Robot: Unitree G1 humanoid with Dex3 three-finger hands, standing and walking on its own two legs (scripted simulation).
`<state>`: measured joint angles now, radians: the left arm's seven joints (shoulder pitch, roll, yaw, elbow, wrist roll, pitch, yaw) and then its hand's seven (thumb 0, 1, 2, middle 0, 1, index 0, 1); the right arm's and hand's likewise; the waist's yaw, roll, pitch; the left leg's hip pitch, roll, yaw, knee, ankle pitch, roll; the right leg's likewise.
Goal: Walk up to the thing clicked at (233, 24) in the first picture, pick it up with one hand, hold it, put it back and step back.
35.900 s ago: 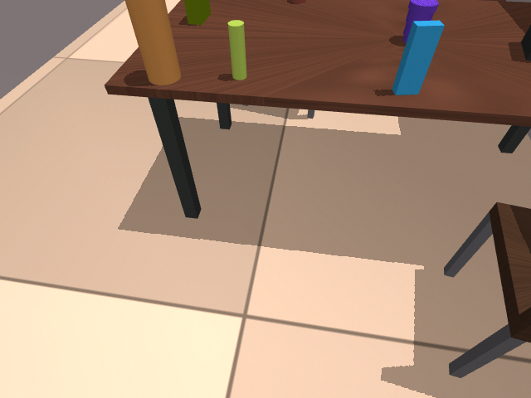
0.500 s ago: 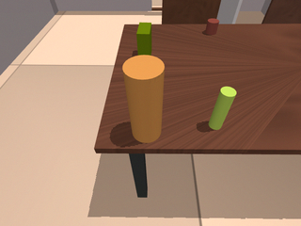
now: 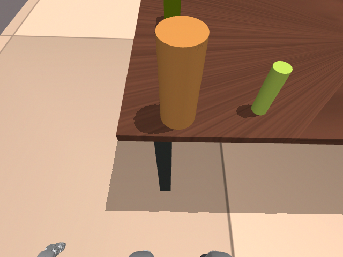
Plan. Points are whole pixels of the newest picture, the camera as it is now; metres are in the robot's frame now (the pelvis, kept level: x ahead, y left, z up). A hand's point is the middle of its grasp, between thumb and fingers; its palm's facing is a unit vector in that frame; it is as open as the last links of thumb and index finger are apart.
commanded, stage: step back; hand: right
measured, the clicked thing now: (269, 90) +0.51 -0.25 +0.05
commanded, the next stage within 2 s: none
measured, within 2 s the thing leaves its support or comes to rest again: neither
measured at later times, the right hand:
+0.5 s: hand out of the picture +0.01 -0.24 -0.16, palm faces +0.05 +0.93 -0.38, open 7.4 cm
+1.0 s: hand out of the picture -0.14 -0.21 -0.13, palm faces -0.05 +0.90 -0.44, open 7.4 cm
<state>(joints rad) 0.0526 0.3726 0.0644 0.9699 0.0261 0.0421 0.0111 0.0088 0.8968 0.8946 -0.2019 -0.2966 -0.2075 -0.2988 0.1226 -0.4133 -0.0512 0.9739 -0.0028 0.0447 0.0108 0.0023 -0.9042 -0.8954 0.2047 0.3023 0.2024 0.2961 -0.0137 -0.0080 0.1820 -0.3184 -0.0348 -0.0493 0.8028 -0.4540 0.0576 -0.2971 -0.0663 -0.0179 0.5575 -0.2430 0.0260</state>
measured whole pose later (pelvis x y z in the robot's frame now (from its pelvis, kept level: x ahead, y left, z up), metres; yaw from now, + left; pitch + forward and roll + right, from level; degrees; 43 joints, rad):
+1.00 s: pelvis -0.21 +0.06 +0.00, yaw -1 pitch -3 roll -2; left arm 0.13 0.39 0.08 0.81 0.02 0.09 0.01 0.01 0.90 0.89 -0.20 -0.30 -0.21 -0.30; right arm 0.18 -0.35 -0.03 0.88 -0.04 0.02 -0.01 0.01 -0.90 -0.89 0.21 0.30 0.21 0.30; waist -0.01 -0.05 0.17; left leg -0.26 0.00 -0.04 0.58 -0.28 0.03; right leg -0.49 0.13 0.15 1.14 -0.51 -0.01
